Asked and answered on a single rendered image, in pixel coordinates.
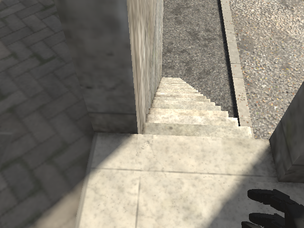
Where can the right robot hand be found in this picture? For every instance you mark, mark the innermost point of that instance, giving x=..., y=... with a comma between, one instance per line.
x=293, y=212

